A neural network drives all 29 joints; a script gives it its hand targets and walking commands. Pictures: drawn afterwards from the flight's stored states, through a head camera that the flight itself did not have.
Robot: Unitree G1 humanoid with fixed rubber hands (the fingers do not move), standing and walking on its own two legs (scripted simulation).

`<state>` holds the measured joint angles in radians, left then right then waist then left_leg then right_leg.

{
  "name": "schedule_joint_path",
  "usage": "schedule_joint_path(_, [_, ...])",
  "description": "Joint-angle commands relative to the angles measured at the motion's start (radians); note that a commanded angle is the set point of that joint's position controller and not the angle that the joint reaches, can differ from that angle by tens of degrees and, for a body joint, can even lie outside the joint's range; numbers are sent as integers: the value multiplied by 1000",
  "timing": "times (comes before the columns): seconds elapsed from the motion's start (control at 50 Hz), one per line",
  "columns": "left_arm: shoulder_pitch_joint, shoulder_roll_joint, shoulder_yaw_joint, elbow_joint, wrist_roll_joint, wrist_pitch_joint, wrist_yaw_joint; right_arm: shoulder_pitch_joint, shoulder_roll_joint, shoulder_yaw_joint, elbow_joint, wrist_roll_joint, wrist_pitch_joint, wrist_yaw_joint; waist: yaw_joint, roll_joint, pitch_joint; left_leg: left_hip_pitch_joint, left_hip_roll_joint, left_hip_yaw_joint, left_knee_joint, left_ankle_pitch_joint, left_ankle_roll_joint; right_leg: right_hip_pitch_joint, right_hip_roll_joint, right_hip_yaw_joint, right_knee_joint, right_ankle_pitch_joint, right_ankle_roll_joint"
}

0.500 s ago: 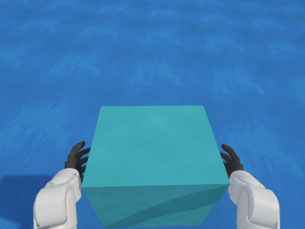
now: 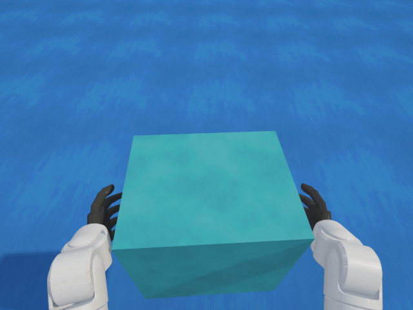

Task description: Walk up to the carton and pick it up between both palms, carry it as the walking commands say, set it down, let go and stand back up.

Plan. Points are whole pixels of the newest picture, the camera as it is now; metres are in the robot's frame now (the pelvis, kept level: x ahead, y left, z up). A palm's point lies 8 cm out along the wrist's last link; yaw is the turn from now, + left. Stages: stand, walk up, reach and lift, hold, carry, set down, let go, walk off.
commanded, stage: carry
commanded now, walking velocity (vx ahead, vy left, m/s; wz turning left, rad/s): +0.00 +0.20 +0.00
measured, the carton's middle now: (208, 217) +0.31 +0.00 +0.01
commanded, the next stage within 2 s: none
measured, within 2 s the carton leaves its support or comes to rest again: neither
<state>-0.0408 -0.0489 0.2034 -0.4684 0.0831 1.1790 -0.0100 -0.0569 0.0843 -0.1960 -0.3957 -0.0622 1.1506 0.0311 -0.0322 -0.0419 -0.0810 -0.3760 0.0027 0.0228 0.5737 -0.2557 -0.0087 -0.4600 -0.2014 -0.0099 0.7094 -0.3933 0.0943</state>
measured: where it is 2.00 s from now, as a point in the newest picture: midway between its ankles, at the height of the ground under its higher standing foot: outside the picture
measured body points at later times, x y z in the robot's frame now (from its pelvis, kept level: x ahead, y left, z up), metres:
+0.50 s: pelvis -0.07 +0.16 +0.01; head -0.05 +0.15 +0.46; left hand +0.19 +0.34 +0.08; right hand +0.18 -0.04 +0.07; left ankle -0.07 +0.31 -0.72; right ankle -0.04 -0.03 -0.73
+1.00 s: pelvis -0.13 +0.32 +0.01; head -0.11 +0.31 +0.46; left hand +0.13 +0.50 +0.08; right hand +0.12 +0.13 +0.07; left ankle -0.13 +0.46 -0.70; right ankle -0.11 +0.15 -0.73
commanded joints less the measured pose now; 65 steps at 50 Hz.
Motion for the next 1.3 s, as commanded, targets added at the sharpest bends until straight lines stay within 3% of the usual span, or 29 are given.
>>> schedule_joint_path(0.0, [-440,-767,-805,-73,-403,-5,-216,-438,767,761,-123,335,14,187,28,217,-194,139,241,-229,-161,533,199,-79,148,-98,334,-205,-55])
schedule_joint_path(0.06, [-546,-796,-864,-155,-456,-25,-208,-499,750,777,-220,357,-11,180,39,297,-254,215,195,-124,-127,530,183,-96,144,-92,248,-84,-62])
schedule_joint_path(0.16, [-487,-772,-844,-158,-458,-22,-208,-393,744,766,-201,320,-6,161,42,225,-347,227,191,-157,-105,462,188,137,165,-111,-192,47,-91])
schedule_joint_path(0.2, [-427,-773,-826,-137,-434,-23,-217,-381,740,782,-198,312,-8,160,58,29,-337,-54,121,-129,26,321,84,431,-50,137,-370,228,-146])
schedule_joint_path(0.22, [-405,-769,-813,-114,-421,-24,-219,-405,744,778,-203,315,-7,158,53,-215,-294,-249,33,-55,204,-70,11,530,-289,384,-408,507,-226])
schedule_joint_path(0.24, [-358,-751,-784,-88,-414,-41,-221,-458,743,795,-251,357,-13,163,61,-262,-266,-322,45,-85,468,-223,-25,486,-394,418,-381,701,-374])
schedule_joint_path(0.28, [-396,-770,-786,-125,-408,-49,-216,-509,741,818,-265,380,-26,166,49,-61,-237,-253,57,-117,517,-127,-36,399,-262,236,-364,576,-295])
schedule_joint_path(0.32, [-442,-736,-782,-158,-390,-47,-209,-498,766,833,-223,388,-19,175,34,-113,-208,-189,39,-58,370,-81,-35,330,-157,75,-328,564,-195])
schedule_joint_path(0.4, [-436,-667,-766,-202,-364,-25,-199,-490,733,834,-223,394,-1,169,39,-203,-239,-49,-26,61,109,-149,-33,316,-134,55,-297,488,-173])
schedule_joint_path(0.46, [-371,-667,-753,-139,-325,-2,-194,-469,722,812,-179,370,16,171,36,-115,-280,85,-15,50,-150,-56,-2,270,-65,3,-151,377,-118])
schedule_joint_path(0.52, [-376,-686,-756,-94,-340,2,-196,-441,708,794,-138,340,26,184,31,286,-219,160,356,-338,-251,520,180,-80,170,-162,245,-247,-14])
schedule_joint_path(0.54, [-410,-716,-782,-99,-366,2,-202,-416,731,780,-110,341,23,188,22,294,-207,130,316,-258,-185,483,217,-64,127,-111,262,-238,-47])
schedule_joint_path(0.6, [-491,-798,-843,-119,-433,-22,-217,-472,760,782,-185,343,-3,181,38,264,-216,181,196,-127,-126,538,171,-88,138,-91,269,-112,-68])
schedule_joint_path(0.72, [-491,-776,-844,-163,-451,-22,-209,-392,748,773,-191,320,-3,161,48,209,-343,181,184,-128,-62,448,170,191,129,-95,-256,148,-100])
schedule_joint_path(0.74, [-457,-782,-836,-142,-441,-21,-215,-392,745,780,-190,315,-4,159,55,115,-341,28,144,-118,-1,382,121,353,24,32,-327,246,-127])
schedule_joint_path(0.76, [-433,-772,-824,-128,-430,-23,-219,-398,752,783,-203,317,-7,159,53,-128,-322,-187,72,-71,132,107,45,504,-201,295,-392,437,-183])
schedule_joint_path(0.78, [-391,-757,-797,-97,-411,-27,-221,-421,738,781,-205,322,-5,157,54,-238,-266,-293,16,-41,384,-195,-16,496,-352,401,-388,672,-304])
schedule_joint_path(0.8, [-366,-756,-784,-93,-415,-44,-223,-475,741,798,-267,362,-17,160,49,-230,-269,-296,73,-127,481,-213,-14,448,-375,398,-368,711,-366])
schedule_joint_path(0.82, [-390,-769,-791,-111,-411,-50,-218,-498,740,808,-264,372,-23,162,48,-103,-250,-245,74,-112,491,-159,-26,398,-301,283,-366,619,-323])
schedule_joint_path(0.86, [-431,-746,-784,-148,-396,-49,-216,-494,761,832,-238,378,-22,168,35,-108,-233,-202,53,-53,384,-93,-33,352,-189,101,-332,578,-215])
schedule_joint_path(0.94, [-448,-678,-776,-208,-372,-32,-199,-491,739,835,-233,395,-6,167,37,-195,-243,-55,-13,53,112,-144,-32,316,-138,46,-293,519,-178])
schedule_joint_path(1.0, [-380,-673,-769,-160,-337,-11,-192,-461,722,816,-196,376,7,170,35,-82,-291,88,-12,52,-156,-42,-4,278,-67,-6,-147,404,-120])
schedule_joint_path(1.02, [-394,-678,-768,-146,-329,-7,-188,-463,738,807,-174,364,13,176,31,6,-293,129,70,-35,-225,39,29,220,-18,-41,-69,272,-86])
schedule_joint_path(1.04, [-359,-681,-760,-128,-323,-5,-187,-445,721,797,-163,349,21,179,43,185,-285,175,269,-279,-273,350,94,74,72,-106,78,-12,-41])
schedule_joint_path(1.06, [-388,-691,-771,-125,-349,-4,-192,-432,713,798,-153,349,20,184,26,299,-240,148,344,-300,-234,508,178,-54,163,-158,241,-256,-15])
schedule_joint_path(1.1, [-426,-758,-808,-90,-396,-9,-212,-424,753,770,-141,333,13,182,26,206,-223,157,263,-241,-174,482,185,-63,141,-94,308,-197,-54])
schedule_joint_path(1.14, [-473,-791,-840,-112,-424,-24,-211,-457,749,786,-187,342,-1,179,36,232,-249,203,223,-142,-135,530,161,-84,135,-79,278,-111,-62])
schedule_joint_path(1.24, [-523,-769,-851,-131,-455,-24,-202,-415,732,758,-173,327,-8,165,32,247,-329,250,245,-162,-155,494,177,77,164,-82,-92,-31,-76])
schedule_joint_path(1.28, [-467,-774,-842,-112,-445,-27,-207,-384,731,761,-168,319,-10,163,43,171,-355,235,235,-162,-146,457,132,240,125,-58,-322,173,-78])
